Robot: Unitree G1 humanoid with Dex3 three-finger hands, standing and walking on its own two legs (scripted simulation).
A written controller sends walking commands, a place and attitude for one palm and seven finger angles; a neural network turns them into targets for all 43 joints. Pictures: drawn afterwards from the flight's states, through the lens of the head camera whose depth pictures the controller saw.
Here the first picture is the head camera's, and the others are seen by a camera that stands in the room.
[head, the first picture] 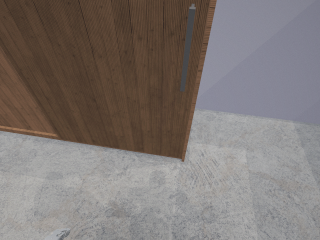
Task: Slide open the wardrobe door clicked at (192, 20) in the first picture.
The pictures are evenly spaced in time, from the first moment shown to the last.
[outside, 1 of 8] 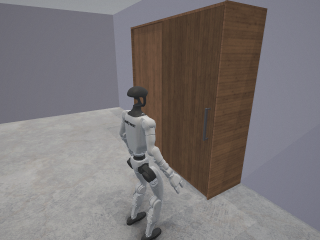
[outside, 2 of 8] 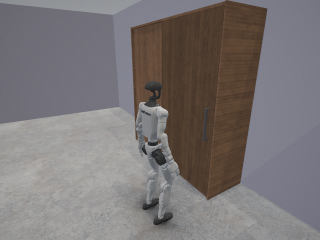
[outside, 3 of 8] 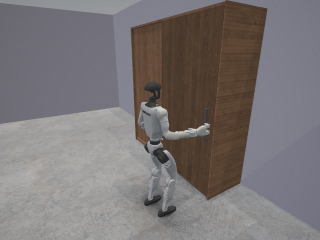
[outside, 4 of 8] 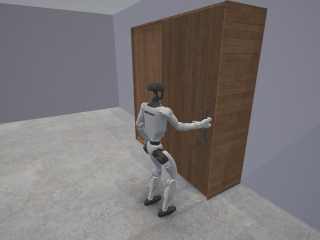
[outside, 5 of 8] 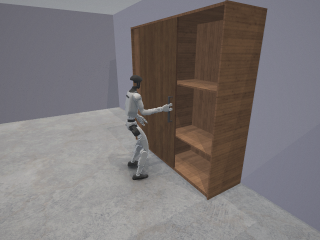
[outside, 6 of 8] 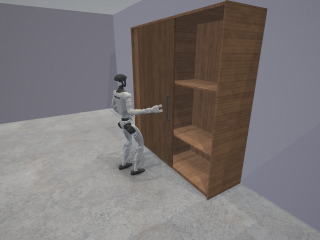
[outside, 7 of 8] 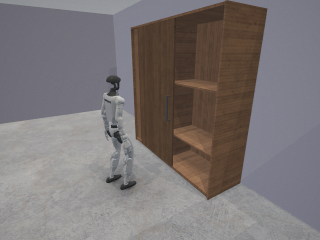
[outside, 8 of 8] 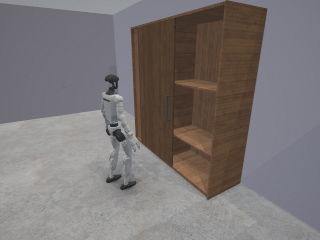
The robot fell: no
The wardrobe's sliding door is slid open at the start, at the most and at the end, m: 0.00 0.67 0.67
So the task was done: yes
